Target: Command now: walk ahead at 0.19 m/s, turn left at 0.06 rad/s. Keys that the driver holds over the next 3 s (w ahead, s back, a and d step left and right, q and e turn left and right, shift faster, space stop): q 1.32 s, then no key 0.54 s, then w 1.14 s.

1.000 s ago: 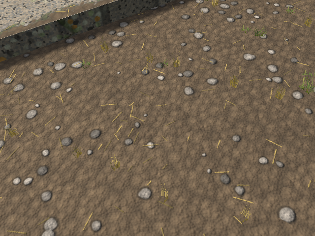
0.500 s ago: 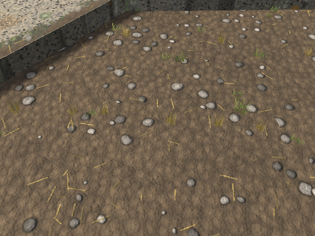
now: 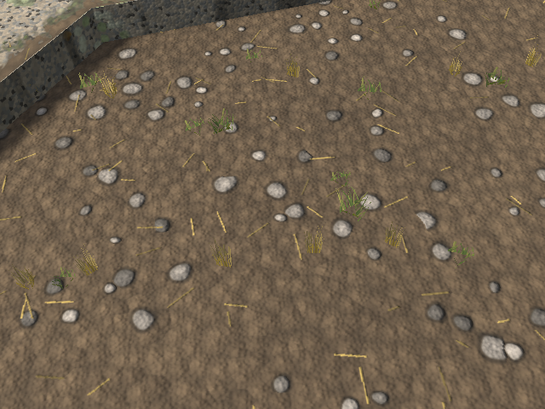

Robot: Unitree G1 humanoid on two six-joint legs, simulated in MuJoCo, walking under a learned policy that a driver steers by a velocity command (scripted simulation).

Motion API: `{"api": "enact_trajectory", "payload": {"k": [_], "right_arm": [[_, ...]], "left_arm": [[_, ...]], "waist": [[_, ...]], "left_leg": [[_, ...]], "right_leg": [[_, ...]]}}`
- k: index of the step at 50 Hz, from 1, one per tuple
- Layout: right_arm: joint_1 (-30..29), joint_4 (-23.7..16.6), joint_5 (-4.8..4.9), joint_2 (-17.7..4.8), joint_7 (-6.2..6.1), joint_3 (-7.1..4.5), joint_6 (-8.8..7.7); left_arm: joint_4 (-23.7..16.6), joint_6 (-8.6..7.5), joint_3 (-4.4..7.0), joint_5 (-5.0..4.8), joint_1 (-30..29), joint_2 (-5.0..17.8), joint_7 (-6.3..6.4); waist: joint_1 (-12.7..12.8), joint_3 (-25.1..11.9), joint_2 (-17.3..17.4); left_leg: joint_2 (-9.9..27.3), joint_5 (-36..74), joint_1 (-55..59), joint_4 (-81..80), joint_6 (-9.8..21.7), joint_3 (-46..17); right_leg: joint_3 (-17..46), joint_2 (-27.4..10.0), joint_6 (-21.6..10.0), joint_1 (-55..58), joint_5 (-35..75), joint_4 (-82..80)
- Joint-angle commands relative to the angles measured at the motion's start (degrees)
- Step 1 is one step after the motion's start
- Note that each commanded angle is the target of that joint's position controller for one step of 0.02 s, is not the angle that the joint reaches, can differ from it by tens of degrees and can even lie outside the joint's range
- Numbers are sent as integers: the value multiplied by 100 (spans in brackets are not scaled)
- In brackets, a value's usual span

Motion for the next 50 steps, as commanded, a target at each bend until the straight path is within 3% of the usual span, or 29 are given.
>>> {"api": "enact_trajectory", "payload": {"k": [1, 4, 6, 11, 14, 16, 17, 18, 19, 20, 21, 22, 23, 25, 29, 35, 38, 39, 40, 41, 42, 43, 44, 45, 47, 50], "right_arm": [[799, -28, -22, -319, -87, -111, 181], [473, -145, -89, -237, -117, -86, 236], [146, -296, -66, -302, -76, -100, 242], [-307, -656, -65, -378, 41, -178, 366], [-347, -820, -52, -339, 141, -212, 411], [-45, -796, -46, -355, 183, -259, 377], [221, -779, -81, -720, 130, -389, 349], [460, -866, -162, -1485, 14, -578, 338], [765, -882, -267, -1348, 30, -514, 320], [623, -949, -243, -1138, 68, -438, 259], [273, -1003, -167, -1005, 46, -423, 219], [6, -1043, -72, -899, 16, -405, 233], [-189, -1095, -20, -808, -42, -372, 269], [-251, -1163, -81, -854, -101, -382, 347], [-181, -1228, -58, -962, -204, -443, 416], [-351, -1363, -66, -962, -188, -450, 531], [-559, -1454, 19, -873, -214, -411, 593], [-424, -1480, -5, -684, -226, -356, 599], [-124, -1564, -55, -361, -203, -272, 570], [-139, -1613, -92, -778, -188, -397, 503], [-20, -1479, -66, -1129, -174, -524, 499], [56, -1355, -39, -1130, -172, -566, 543], [124, -1266, -43, -994, -192, -548, 609], [92, -1280, -39, -852, -182, -510, 651], [-150, -1441, 26, -630, -143, -430, 660], [-518, -1676, 22, -480, -102, -348, 640]], "left_arm": [[-138, -192, 176, 105, -116, 608, 43], [44, -200, 207, 115, -315, 712, 151], [154, -123, 249, 98, -220, 840, 237], [354, 122, 297, -3, -78, 934, 328], [380, 242, 340, -100, -100, 1016, 367], [414, 298, 348, -194, -112, 996, 415], [478, 279, 339, -144, 173, 900, 419], [243, 211, 266, 99, 111, 668, 389], [76, 184, 211, 146, -347, 592, 349], [127, 187, 264, 2, -376, 764, 290], [163, 209, 273, -108, -406, 750, 289], [229, 242, 289, -84, -384, 749, 334], [239, 279, 332, -35, -405, 848, 390], [265, 299, 308, -45, -282, 707, 398], [261, 268, 246, -74, -372, 569, 407], [251, 170, 276, -116, -355, 705, 283], [386, 61, 332, -117, 117, 761, 202], [412, 60, 413, -49, 283, 1048, 220], [340, 117, 508, 61, 121, 1567, 277], [283, 111, 472, 239, 101, 1419, 247], [148, 87, 378, 205, -161, 1120, 260], [109, 97, 330, 115, -419, 916, 287], [71, 113, 292, 20, -529, 808, 314], [75, 130, 264, -28, -511, 779, 349], [117, 193, 264, 3, -282, 824, 417], [160, 261, 329, 30, 67, 1005, 465]], "waist": [[-243, -1071, -517], [-194, -910, -707], [-27, -861, -707], [163, -643, -643], [140, -613, -696], [-59, -748, -609], [-90, -994, -95], [13, -1247, 1325], [-320, -1792, 1532], [-330, -1836, 757], [-162, -1490, 458], [-42, -1196, 170], [55, -1104, 222], [163, -1144, 463], [67, -1244, 563], [-17, -1069, 888], [265, -1035, 845], [215, -1100, 433], [-155, -1008, -1200], [-28, -918, -1700], [-86, -806, -1172], [-180, -683, -956], [-167, -603, -899], [-93, -525, -926], [63, -497, -1025], [339, -693, -1132]], "left_leg": [[172, 639, 291, -464, -119, -274], [140, 1463, 367, -1478, -153, -207], [116, 1808, 216, -1801, -130, -123], [76, 1258, -174, -2233, 18, 20], [-76, 889, -107, -2691, 197, 237], [-329, 1753, 623, -3724, 428, 439], [-198, 3401, 1410, -4172, 670, -36], [1051, 6237, 2643, -3985, 1467, -1853], [1819, 6628, 3224, -4291, 2513, -3117], [1672, 6110, 3118, -4348, 2437, -2699], [1309, 5468, 2838, -4315, 2098, -2174], [1037, 4891, 2528, -4387, 1809, -1874], [877, 4493, 2254, -4481, 1654, -1724], [659, 4490, 1938, -4541, 1611, -1589], [562, 3957, 1940, -4494, 1565, -1707], [458, 2867, 1602, -4457, 1470, -2409], [161, 2630, 1412, -4077, 1146, -2558], [-136, 1754, 924, -3598, 855, -2313], [-1051, -162, -144, -2381, 476, -1246], [-1106, -1147, -645, -1053, 215, -869], [-852, -798, -635, -259, 112, -963], [-788, -419, -671, 47, 26, -872], [-748, -111, -769, 274, -80, -802], [-720, 108, -880, 451, -178, -740], [-645, 374, -928, 131, -292, -424], [-422, 361, -914, -733, -386, -256]], "right_leg": [[733, -1618, -1162, 599, 3818, -1041], [149, -1467, -993, 530, 3502, -1181], [51, -1539, -978, 783, 3171, -1231], [132, -1908, -938, 1387, 2315, -984], [175, -2059, -786, 1660, 2446, -489], [-107, -1821, -406, 1592, 2577, 257], [-436, -1373, 4, 1253, 2086, 1131], [-781, -554, 567, -362, -199, 2793], [67, 167, 737, -1469, -3186, 4007], [676, -101, 681, -1644, -3138, 4547], [708, -237, 631, -1818, -2675, 4525], [687, -327, 649, -1897, -2259, 4187], [710, -400, 682, -1728, -1915, 3872], [621, -234, 796, -1311, -1564, 3540], [696, -134, 936, -993, -1227, 2407], [752, 4, 840, -313, -1145, 1203], [633, -29, 624, 571, -195, -404], [1113, -698, 384, 1192, 142, -695], [2468, -1951, -299, 1647, 1234, -844], [3320, -2667, -1133, 1261, 1720, -1006], [2869, -2502, -1168, 1105, 1618, -962], [2245, -2094, -887, 1042, 1385, -865], [1816, -1801, -692, 1100, 1162, -821], [1571, -1718, -685, 1135, 1301, -812], [1131, -1565, -734, 1302, 1460, -861], [1006, -1793, -872, 1916, 1726, -813]]}}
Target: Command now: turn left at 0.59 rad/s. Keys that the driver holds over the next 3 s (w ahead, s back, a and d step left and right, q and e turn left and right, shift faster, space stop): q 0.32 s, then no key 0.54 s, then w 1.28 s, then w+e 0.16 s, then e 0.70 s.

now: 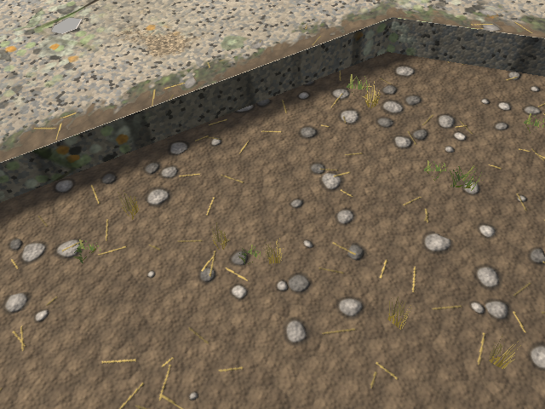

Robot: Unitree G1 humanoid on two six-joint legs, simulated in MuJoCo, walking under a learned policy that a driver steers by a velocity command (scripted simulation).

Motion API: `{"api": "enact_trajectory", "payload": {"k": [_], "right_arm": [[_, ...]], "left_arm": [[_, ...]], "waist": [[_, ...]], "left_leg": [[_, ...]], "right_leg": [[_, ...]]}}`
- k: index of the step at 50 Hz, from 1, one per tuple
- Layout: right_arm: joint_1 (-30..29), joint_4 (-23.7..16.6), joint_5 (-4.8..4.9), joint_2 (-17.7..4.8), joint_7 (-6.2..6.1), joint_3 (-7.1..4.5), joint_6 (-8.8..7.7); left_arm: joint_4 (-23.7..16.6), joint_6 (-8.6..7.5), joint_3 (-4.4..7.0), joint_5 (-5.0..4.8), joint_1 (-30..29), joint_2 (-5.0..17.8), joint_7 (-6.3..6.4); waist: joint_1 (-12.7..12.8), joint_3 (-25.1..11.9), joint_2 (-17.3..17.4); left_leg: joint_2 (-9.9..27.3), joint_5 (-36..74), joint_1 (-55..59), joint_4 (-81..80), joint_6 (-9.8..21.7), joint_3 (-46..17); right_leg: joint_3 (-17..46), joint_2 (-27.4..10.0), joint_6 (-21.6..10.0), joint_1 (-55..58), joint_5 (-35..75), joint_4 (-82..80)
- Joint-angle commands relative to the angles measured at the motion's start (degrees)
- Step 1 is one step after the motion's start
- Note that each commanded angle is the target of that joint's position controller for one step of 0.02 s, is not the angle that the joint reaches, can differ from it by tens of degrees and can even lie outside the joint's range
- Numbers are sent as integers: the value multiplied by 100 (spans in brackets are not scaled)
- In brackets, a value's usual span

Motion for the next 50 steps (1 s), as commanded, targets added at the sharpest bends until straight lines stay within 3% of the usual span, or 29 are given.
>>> {"api": "enact_trajectory", "payload": {"k": [1, 3, 7, 9, 10, 11, 12, 13, 14, 15, 16, 19, 23, 28, 30, 31, 32, 33, 34, 35, 38, 43, 45, 47, 49, 50], "right_arm": [[-459, -683, -12, -208, 53, 4, -93], [-454, -741, -31, -169, 104, 38, -87], [-267, -768, -14, -284, 191, -21, -18], [103, -654, -20, -263, 227, -66, 2], [344, -571, -37, -410, 182, -138, -3], [556, -610, -31, -992, 93, -296, -35], [494, -812, -187, -1402, 92, -308, -136], [630, -763, -302, -1141, 156, -257, -285], [366, -696, -273, -975, 154, -184, -377], [33, -690, -173, -831, 113, -154, -399], [-187, -720, -88, -690, 76, -92, -382], [-303, -738, -150, -523, -16, 18, -352], [-209, -619, -166, -515, -46, 44, -330], [-248, -485, -195, -508, 55, 96, -294], [-396, -425, -145, -366, 81, 171, -298], [-380, -363, -117, -249, 85, 222, -309], [-171, -294, -185, -88, 83, 280, -357], [158, -263, -302, -61, 104, 283, -413], [272, -222, -295, 19, 93, 290, -422], [66, -162, -322, -136, 72, 270, -403], [-230, -165, -259, -181, 36, 227, -285], [-96, 7, -225, -19, 33, 236, -321], [36, 116, -206, 57, 10, 245, -318], [74, 99, -154, 68, 9, 227, -372], [-21, 7, -58, 139, 36, 222, -536], [-138, -32, -32, 137, 52, 222, -623]], "left_arm": [[-337, 0, 281, -5, 27, 1111, 56], [-380, 19, 336, -32, -79, 1255, 5], [-375, 9, 386, -149, -141, 1376, -110], [-344, -1, 381, -267, -250, 1339, -132], [-213, -21, 331, -256, 46, 1134, -157], [-260, -28, 236, -34, 173, 807, -186], [-613, -46, 156, 143, -188, 658, -149], [-688, -50, 241, 26, -549, 942, -99], [-684, -31, 281, -94, -581, 1043, -85], [-572, -12, 312, -85, -451, 1057, -50], [-524, 9, 337, -35, -406, 1117, -17], [-382, 15, 297, -57, -75, 955, -72], [-439, 25, 169, -76, -276, 729, -106], [-491, -6, 147, -118, -290, 792, -175], [-446, -54, 122, -111, -113, 700, -211], [-404, -93, 92, -62, 27, 633, -236], [-416, -128, 94, 29, 104, 773, -228], [-476, -135, 176, 74, 107, 1241, -195], [-389, -134, 110, 51, -158, 1032, -217], [-481, -156, 28, 22, -393, 710, -254], [-426, -254, 13, 14, -250, 766, -266], [-361, -245, -58, -11, -56, 668, -198], [-317, -201, -64, -25, 32, 690, -177], [-267, -161, -8, -107, 211, 891, -143], [-167, -192, 45, -151, 492, 1089, -118], [-142, -216, 65, -163, 566, 1132, -109]], "waist": [[217, -607, -1276], [217, -655, -1330], [126, -632, -1390], [-136, -658, -1254], [-183, -734, -877], [-118, -807, 522], [-149, -811, 1545], [-522, -1177, 925], [-325, -865, 740], [-150, -692, 490], [-70, -612, 452], [61, -882, 453], [-105, -800, 527], [-224, -558, 597], [-49, -539, 503], [85, -540, 373], [18, -677, 104], [-301, -780, -733], [-495, -818, -1317], [-365, -654, -1158], [-118, -423, -860], [-35, -396, -473], [-3, -445, -471], [60, -39, -771], [92, 345, -1158], [138, 512, -1154]], "left_leg": [[277, -12, -469, -687, -98, 199], [349, -36, 57, -1249, -26, 408], [277, 195, 775, -2302, 236, 719], [124, 1007, 1495, -3461, 532, 901], [64, 1673, 2208, -3995, 735, 708], [1128, 3582, 3222, -4214, 1155, -843], [2408, 5016, 3271, -4082, 2363, -2600], [2416, 4406, 2984, -4286, 2724, -2548], [2016, 3831, 2763, -4334, 2394, -1991], [1654, 3319, 2583, -4323, 2031, -1606], [1495, 3283, 2431, -4312, 1852, -1451], [1280, 3661, 2262, -4298, 1834, -1071], [1215, 3063, 2297, -4267, 1816, -1091], [1256, 2416, 1862, -4193, 1887, -1430], [1139, 2396, 1760, -4009, 1750, -1466], [1003, 2248, 1614, -3939, 1548, -1409], [776, 1818, 1408, -3812, 1233, -1311], [271, 1028, 1183, -3352, 916, -835], [56, 518, 1585, -3465, 658, -387], [125, 761, 1839, -3569, 545, -362], [141, 1382, 1754, -3578, 655, -482], [178, 1669, 1679, -3642, 666, -538], [-17, 562, 1572, -3533, 675, -323], [-202, -608, 907, -3055, 722, 7], [-107, -378, 305, -2339, 705, 408], [59, -286, 241, -2203, 729, 365]], "right_leg": [[898, -1441, -1217, 1289, 2199, -605], [676, -1508, -1208, 1071, 2281, -605], [462, -1643, -1076, 881, 2250, -386], [199, -1552, -755, 646, 1964, 105], [-103, -1338, -388, 212, 1391, 662], [-650, -762, 172, -1095, -385, 2163], [-326, 56, 537, -2501, -2709, 3500], [457, 30, 522, -2495, -2690, 4331], [593, -81, 430, -2547, -2185, 4486], [637, -152, 394, -2546, -1664, 4306], [661, -163, 410, -2484, -1328, 4135], [507, 3, 537, -1923, -716, 4014], [499, -39, 589, -1563, -594, 2722], [414, 9, 477, -772, -836, 1605], [342, 53, 376, -274, -355, 666], [336, 46, 289, 219, 484, -192], [714, -299, 164, 781, 1344, -362], [1248, -952, -151, 1030, 2498, -142], [1452, -1106, -611, 376, 1773, -211], [1330, -863, -560, 85, 924, -313], [914, -439, -151, 46, 359, -191], [754, -304, -120, 200, 478, 13], [760, -225, -213, 228, -791, -91], [1388, -559, -586, 100, -2541, -502], [2563, -1409, -1115, 167, -3390, -1161], [2895, -1629, -1273, 20, -3299, -1289]]}}
Over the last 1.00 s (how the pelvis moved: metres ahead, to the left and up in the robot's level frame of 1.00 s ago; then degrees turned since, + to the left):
0.13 0.01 0.01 33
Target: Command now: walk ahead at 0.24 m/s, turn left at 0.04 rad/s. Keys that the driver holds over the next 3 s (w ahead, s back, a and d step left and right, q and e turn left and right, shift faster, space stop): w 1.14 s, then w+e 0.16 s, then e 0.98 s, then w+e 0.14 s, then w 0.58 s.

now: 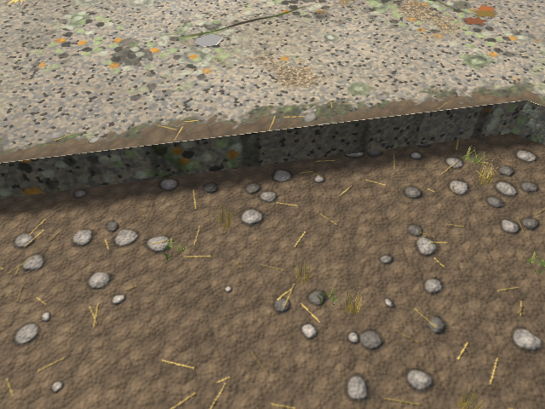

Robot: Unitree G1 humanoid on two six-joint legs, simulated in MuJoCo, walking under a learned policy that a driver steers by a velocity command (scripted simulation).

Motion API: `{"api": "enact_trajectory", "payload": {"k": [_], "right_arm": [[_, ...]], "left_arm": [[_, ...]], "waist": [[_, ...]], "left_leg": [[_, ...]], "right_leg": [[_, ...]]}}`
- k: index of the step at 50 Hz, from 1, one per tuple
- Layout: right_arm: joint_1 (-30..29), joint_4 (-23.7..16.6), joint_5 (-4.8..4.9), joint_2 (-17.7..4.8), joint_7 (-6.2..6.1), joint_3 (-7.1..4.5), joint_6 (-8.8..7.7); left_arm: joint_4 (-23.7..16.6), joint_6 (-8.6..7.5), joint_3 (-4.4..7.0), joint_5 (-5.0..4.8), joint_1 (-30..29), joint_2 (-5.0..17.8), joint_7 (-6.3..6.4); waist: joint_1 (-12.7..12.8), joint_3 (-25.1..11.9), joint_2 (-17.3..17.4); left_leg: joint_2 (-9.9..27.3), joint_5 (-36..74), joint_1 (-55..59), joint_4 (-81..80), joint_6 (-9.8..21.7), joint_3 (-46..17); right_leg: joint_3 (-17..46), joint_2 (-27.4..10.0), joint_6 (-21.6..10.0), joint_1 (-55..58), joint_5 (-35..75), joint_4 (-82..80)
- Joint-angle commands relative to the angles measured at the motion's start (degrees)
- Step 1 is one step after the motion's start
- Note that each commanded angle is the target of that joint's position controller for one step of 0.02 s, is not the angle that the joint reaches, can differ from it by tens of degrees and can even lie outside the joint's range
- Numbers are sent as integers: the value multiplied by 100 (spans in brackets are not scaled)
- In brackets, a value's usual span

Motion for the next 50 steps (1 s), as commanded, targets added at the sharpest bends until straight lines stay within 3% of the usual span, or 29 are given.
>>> {"api": "enact_trajectory", "payload": {"k": [1, 2, 4, 5, 6, 7, 8, 9, 11, 13, 15, 17, 20, 23, 25, 26, 27, 28, 29, 30, 31, 32, 33, 34, 37, 40, 45, 48, 50], "right_arm": [[-515, -570, 89, -409, 40, -118, -330], [-357, -518, 97, -391, 78, -121, -388], [396, -157, 76, -418, 143, -178, -462], [846, 0, 43, -608, 140, -253, -470], [1384, 80, 20, -1095, 127, -383, -498], [1589, 24, 1, -1320, 188, -422, -557], [1346, -24, -15, -989, 172, -311, -612], [1219, -87, -14, -808, 156, -259, -643], [1017, -107, -23, -730, 140, -206, -603], [1064, -77, -25, -559, 129, -132, -529], [1135, -39, 29, -624, 83, -136, -479], [1155, -5, 22, -770, 21, -156, -440], [1336, 122, 33, -942, -2, -189, -437], [1270, 236, 108, -987, 1, -224, -434], [1147, 254, 83, -1104, -9, -270, -394], [1064, 251, 60, -1135, -18, -280, -351], [1043, 218, 24, -1067, -41, -245, -315], [1169, 71, -124, -761, -66, -125, -314], [2064, 78, 13, 29, 4, 76, -416], [1462, 118, 170, -660, 40, -63, -518], [781, -87, 280, -921, 65, -146, -572], [477, -147, 216, -873, 33, -122, -609], [371, -146, 104, -829, 15, -147, -607], [533, -105, 83, -757, 25, -151, -557], [595, -54, 48, -554, -2, -117, -397], [-85, -286, -36, -538, -20, -94, -398], [-1105, -522, 7, -332, 100, 11, -547], [-1610, -712, 62, -346, 212, 31, -595], [-1819, -840, 74, -394, 292, 25, -623]], "left_arm": [[-196, -91, 331, -56, 220, 1207, 57], [-231, -92, 328, -78, 74, 1190, 40], [-367, -54, 286, -131, -415, 1034, -10], [-431, -85, 207, -91, -544, 756, -28], [-649, -171, 98, -66, -706, 364, -43], [-812, -284, 175, -134, -811, 677, -18], [-736, -352, 264, -218, -621, 890, -48], [-631, -398, 251, -231, -475, 843, -99], [-584, -449, 264, -124, -595, 771, -175], [-595, -428, 233, -99, -680, 612, -289], [-689, -402, 170, -60, -934, 446, -343], [-831, -422, 93, -58, -1331, 296, -375], [-971, -443, 90, -102, -1727, 382, -409], [-1049, -464, 156, -125, -1754, 597, -432], [-978, -463, 254, -94, -1362, 804, -405], [-819, -441, 354, -82, -747, 966, -357], [-550, -402, 466, -87, 180, 1157, -287], [-370, -352, 555, -27, 1176, 1566, -203], [-264, -376, 560, 37, 1304, 1786, -289], [-300, -391, 431, -37, 1041, 1202, -282], [-321, -396, 370, -54, 611, 1015, -258], [-356, -405, 349, -14, 256, 970, -257], [-368, -426, 330, 61, 38, 867, -276], [-363, -460, 304, 135, -72, 766, -280], [-209, -571, 308, 46, -53, 743, -285], [-50, -567, 346, 27, 201, 926, -217], [162, -457, 358, -56, 727, 1119, -136], [344, -356, 356, -78, 1092, 1159, -129], [437, -270, 366, -79, 1218, 1185, -108]], "waist": [[196, 791, -861], [80, 725, -886], [-341, 483, -783], [-501, 303, -398], [-576, 160, 1070], [-679, 230, 1661], [-455, 390, 1011], [-364, 374, 671], [-290, 412, 334], [-266, 346, 485], [-327, 386, 424], [-421, 494, 419], [-510, 654, 573], [-312, 723, 607], [-15, 342, 699], [341, -103, 730], [771, -694, 666], [1021, -1551, -180], [419, -2417, -1839], [655, -1769, -1186], [579, -829, -784], [383, -412, -191], [201, -185, -116], [3, -213, -312], [-147, -49, -379], [10, 263, -228], [436, 378, -152], [625, 475, -176], [621, 483, -231]], "left_leg": [[221, -292, -1218, 408, 113, 297], [249, -315, -902, 93, 193, 349], [58, 572, 793, -892, 292, 526], [317, 617, 1423, -1107, 361, 13], [1326, -412, 2000, -2015, 870, -1933], [2223, -346, 2245, -2611, 1594, -3683], [2299, -158, 2331, -2475, 1667, -3472], [2074, 50, 2440, -2416, 1494, -2891], [1801, 962, 2405, -2540, 1188, -2055], [1510, 2067, 2159, -2679, 1048, -1314], [1347, 2572, 1942, -2780, 1038, -822], [1201, 2603, 1553, -2889, 977, -458], [1270, 2352, 1184, -3052, 959, -304], [1550, 2828, 1579, -2870, 831, -278], [1574, 4473, 1912, -2233, 678, -147], [1446, 5462, 1893, -1451, 572, 12], [1206, 5654, 1395, -317, 407, 179], [844, 3539, 34, 1604, 228, 318], [-246, -902, -1788, 3451, -60, -159], [42, -857, -2424, 3991, 14, -603], [330, -300, -2726, 3952, 80, -358], [621, 235, -2482, 3682, 99, -205], [805, 551, -2242, 3394, 84, -173], [959, 772, -1884, 3256, 82, -238], [1076, 956, -1788, 2813, -58, -126], [1144, 1749, -2366, 1937, -242, -70], [859, 3073, -2131, 84, -251, 253], [733, 3006, -2259, -428, -182, 293], [652, 2627, -2375, -663, -63, 280]], "right_leg": [[2630, -1857, -1228, -101, -2356, -2104], [2364, -1745, -1137, -200, -2065, -2053], [1385, -1118, -752, -1032, -1308, -1603], [866, -753, -494, -1414, -755, -800], [-92, 45, -40, -2273, -393, 1054], [184, 233, 39, -3163, -1257, 2376], [500, -72, -59, -3640, -1218, 3138], [540, -248, -186, -3812, -711, 3334], [424, -542, -245, -3920, 128, 3070], [178, -581, -115, -3566, 595, 2638], [-29, -518, 77, -3370, 995, 1985], [-173, -402, 192, -2939, 1561, 1074], [-283, -199, 196, -2249, 2134, 224], [-110, -193, -58, -2121, 2086, -162], [-222, 2, -273, -1517, 1787, -216], [-366, 176, -429, -699, 1716, -245], [-368, 167, -586, 626, 1771, -193], [1074, -1044, -941, 2430, 1604, 3], [4141, -2236, -1817, 3773, -367, -1078], [4414, -2055, -1552, 3248, -1228, -1741], [3474, -1915, -1335, 2376, -946, -1820], [2829, -1727, -1243, 1507, -142, -1911], [2320, -1497, -1221, 869, 521, -2017], [1996, -1337, -1208, 500, 827, -2166], [1408, -1201, -1351, -12, 1221, -2548], [1067, -1150, -1373, 57, 1565, -2736], [483, -937, -1080, 415, 1930, -2674], [528, -1147, -1082, 1003, 2030, -2445], [607, -1342, -1039, 1478, 2344, -2190]]}}
Over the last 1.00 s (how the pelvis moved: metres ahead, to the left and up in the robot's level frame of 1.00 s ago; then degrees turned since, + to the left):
0.03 0.03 -0.01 17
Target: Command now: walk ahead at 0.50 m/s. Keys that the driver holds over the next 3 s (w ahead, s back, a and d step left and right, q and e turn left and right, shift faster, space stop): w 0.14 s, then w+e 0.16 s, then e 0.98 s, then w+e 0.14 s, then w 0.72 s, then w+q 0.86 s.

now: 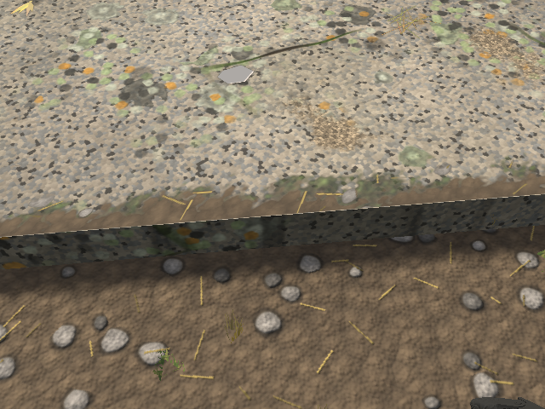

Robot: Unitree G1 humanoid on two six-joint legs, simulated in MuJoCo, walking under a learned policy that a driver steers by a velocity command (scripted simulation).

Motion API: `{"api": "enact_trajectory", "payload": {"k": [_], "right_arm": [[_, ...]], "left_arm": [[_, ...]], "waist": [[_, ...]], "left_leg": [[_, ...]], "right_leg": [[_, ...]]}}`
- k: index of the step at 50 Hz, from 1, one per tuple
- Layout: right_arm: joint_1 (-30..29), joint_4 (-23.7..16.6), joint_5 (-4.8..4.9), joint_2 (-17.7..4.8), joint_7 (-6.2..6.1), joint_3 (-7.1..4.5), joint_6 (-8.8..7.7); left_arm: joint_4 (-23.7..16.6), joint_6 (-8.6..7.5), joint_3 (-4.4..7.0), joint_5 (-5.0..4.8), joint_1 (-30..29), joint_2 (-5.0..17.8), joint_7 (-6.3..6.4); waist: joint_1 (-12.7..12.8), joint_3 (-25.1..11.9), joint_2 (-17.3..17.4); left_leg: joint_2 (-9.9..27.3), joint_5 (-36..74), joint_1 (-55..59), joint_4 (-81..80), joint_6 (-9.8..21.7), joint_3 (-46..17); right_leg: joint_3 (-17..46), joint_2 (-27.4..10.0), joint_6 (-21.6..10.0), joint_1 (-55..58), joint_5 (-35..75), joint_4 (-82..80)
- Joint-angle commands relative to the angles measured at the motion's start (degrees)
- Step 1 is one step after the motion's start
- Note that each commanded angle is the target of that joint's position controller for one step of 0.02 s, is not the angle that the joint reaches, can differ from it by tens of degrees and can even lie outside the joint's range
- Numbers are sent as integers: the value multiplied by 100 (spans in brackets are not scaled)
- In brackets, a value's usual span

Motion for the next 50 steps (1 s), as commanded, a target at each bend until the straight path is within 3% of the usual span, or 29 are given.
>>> {"api": "enact_trajectory", "payload": {"k": [1, 3, 4, 5, 6, 7, 8, 9, 10, 12, 13, 14, 15, 17, 21, 24, 27, 28, 29, 30, 31, 33, 34, 35, 38, 43, 44, 46, 50], "right_arm": [[-777, -650, 27, -463, 118, -95, -147], [-401, -584, 18, -640, 140, -163, -156], [218, -417, 7, -810, 117, -260, -159], [1153, -157, -15, -1117, 57, -398, -152], [1985, -46, -162, -1702, 3, -536, -132], [2217, 73, -85, -1562, 26, -509, -98], [1987, 30, -49, -1061, 4, -363, -81], [1543, -19, -40, -922, -22, -312, -69], [1192, -40, -63, -781, -26, -267, -71], [828, -24, -145, -596, -8, -227, -142], [1196, 264, -349, -558, -41, -180, -122], [1240, 342, -317, -669, -37, -220, -150], [1193, 394, -274, -711, -23, -241, -176], [1097, 478, -237, -623, -20, -206, -201], [1115, 593, -190, -637, -82, -197, -159], [1267, 710, -161, -774, -172, -249, -69], [1241, 761, -132, -941, -265, -326, 80], [1234, 750, -119, -943, -271, -330, 143], [1528, 637, -168, -872, -265, -309, 170], [2173, 466, -99, -275, -230, -181, 243], [1959, 547, -256, -530, -237, -185, 348], [1144, 444, -220, -580, -224, -195, 371], [963, 396, -269, -606, -235, -206, 404], [1073, 423, -311, -611, -232, -206, 485], [1207, 482, -280, -492, -234, -186, 636], [698, 345, -253, -547, -284, -211, 719], [227, 173, -5, -697, -456, -321, 569], [176, 188, -36, -728, -568, -326, 425], [221, 259, -19, -649, -484, -320, 291]], "left_arm": [[-85, 74, 245, -25, 312, 1020, 61], [-85, 129, 275, -21, 191, 1123, 91], [-105, 162, 272, -14, 52, 1147, 102], [-171, 170, 202, 36, 16, 1000, 120], [-399, 82, 20, 121, 424, 483, 97], [-307, -43, -75, 92, 713, 215, 54], [-365, -120, 82, -105, 172, 834, 16], [-505, -158, 117, -193, -273, 936, 6], [-540, -149, 115, -139, -500, 871, 22], [-460, -12, 144, -82, -310, 693, 35], [-285, 191, 17, 514, 15, 362, -84], [-309, 292, 28, 509, 95, 236, -137], [-359, 350, 36, 414, -15, 261, -173], [-485, 378, 67, 321, -377, 343, -188], [-672, 305, -32, 292, -1066, 146, -245], [-774, 302, -6, 321, -1229, 225, -275], [-704, 255, 108, 405, -713, 443, -246], [-525, 184, 172, 456, -159, 528, -196], [-484, 117, 309, 462, 298, 1020, -104], [-581, 180, 484, 323, 175, 1677, -45], [-653, 276, 520, -8, 305, 1516, -35], [-745, 425, 351, 55, -436, 867, 42], [-754, 467, 296, 65, -626, 672, 69], [-771, 495, 274, 70, -735, 578, 85], [-759, 470, 344, 145, -712, 789, 41], [-742, 571, 412, 183, -651, 932, 59], [-1070, 482, 426, -26, -1203, 961, 211], [-1040, 444, 437, -3, -1180, 1024, 331], [-1086, 566, 467, 43, -1132, 1010, 356]], "waist": [[-18, 296, -533], [-301, 20, -702], [-682, -380, -713], [-1101, -1061, -621], [-1138, -2090, 318], [-1064, -2609, 1209], [-1210, -1855, 687], [-1096, -1074, 413], [-935, -638, 77], [-584, -302, 268], [-454, -226, -151], [-345, -130, 11], [-323, -54, 199], [-312, 181, 282], [-492, 43, 322], [-576, -53, 403], [-391, -273, 286], [-154, -568, -58], [-43, -1040, -844], [-543, -1647, -1883], [-213, -2226, -1125], [-351, -782, -471], [-461, -452, -516], [-565, -454, -640], [-619, -690, -581], [-408, -496, -825], [-410, -428, -829], [-384, -489, -899], [-342, -475, -951]], "left_leg": [[-161, -421, -203, -357, 175, 71], [-367, -882, 452, -486, 356, 208], [-551, -835, 1364, -652, 513, 381], [-393, -633, 2873, -546, 741, 255], [1089, -783, 5314, -328, 1482, -1804], [1761, -1720, 6173, -1141, 1981, -3865], [1592, -2259, 5692, -1378, 1676, -3395], [1428, -1969, 4820, -1538, 1463, -2514], [1193, -1554, 4035, -1759, 1340, -1922], [871, -1140, 3106, -2213, 1204, -1158], [872, -318, 2483, -2283, 1055, -769], [799, 20, 2346, -2355, 1052, -417], [754, 21, 2322, -2447, 1036, -174], [671, 1095, 2320, -2409, 1001, 315], [503, 1899, 2671, -2065, 857, 1035], [706, 2104, 3267, -1610, 725, 1055], [789, 2517, 3622, -324, 596, 1064], [559, 2060, 3522, 724, 450, 1200], [205, 299, 2645, 2268, 196, 1322], [-937, -4386, 824, 4195, -74, 1078], [-770, -4280, 546, 4516, -53, 58], [-369, -3384, 249, 4024, -55, -42], [-277, -3100, 352, 3627, -81, -56], [-281, -2920, 654, 3392, -115, -41], [-432, -2757, 971, 3006, -172, -9], [-475, -2560, 749, 2143, -257, -131], [-540, -2497, 524, 1858, -353, -573], [-565, -2401, 466, 1428, -440, -703], [-750, -2408, 1095, 802, -454, -589]], "right_leg": [[847, -1881, -781, 282, 2108, 36], [811, -1899, -651, 486, 3276, 541], [631, -1721, -538, 390, 4191, 1276], [408, -1426, -355, -221, 4115, 2425], [123, -789, -5, -2298, 2164, 4595], [651, -83, 148, -3729, -1790, 5781], [1025, -424, 74, -4364, -1719, 6256], [848, -711, 37, -4500, -1158, 6137], [743, -933, 75, -4315, -695, 5824], [791, -1187, 176, -3716, -130, 5439], [526, -932, 208, -3151, -118, 5441], [499, -918, 237, -3163, 0, 5423], [517, -951, 250, -3328, 215, 5308], [475, -928, 299, -3536, 688, 4782], [-15, -784, 232, -3022, 1557, 3105], [-142, -676, 74, -2851, 1355, 2510], [-208, -393, -221, -2342, 703, 1997], [-210, -214, -348, -1730, 1211, 1455], [849, -1078, -597, -654, 3497, 1479], [3029, -2655, -1742, 783, 6457, 1787], [3348, -2600, -1996, 846, 5383, 1381], [2485, -2053, -1566, -484, 3423, 854], [2248, -1747, -1312, -901, 3105, 694], [2045, -1548, -1167, -1192, 2891, 589], [1943, -1354, -1029, -1384, 2654, 552], [2439, -1197, -891, -1460, 342, 246], [2924, -1255, -904, -1466, -451, 149], [3124, -1304, -855, -1223, -777, 184], [3174, -1115, -833, -1475, -557, 281]]}}
Over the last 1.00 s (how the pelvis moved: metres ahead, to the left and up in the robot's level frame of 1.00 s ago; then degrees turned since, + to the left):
0.47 -0.03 0.01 0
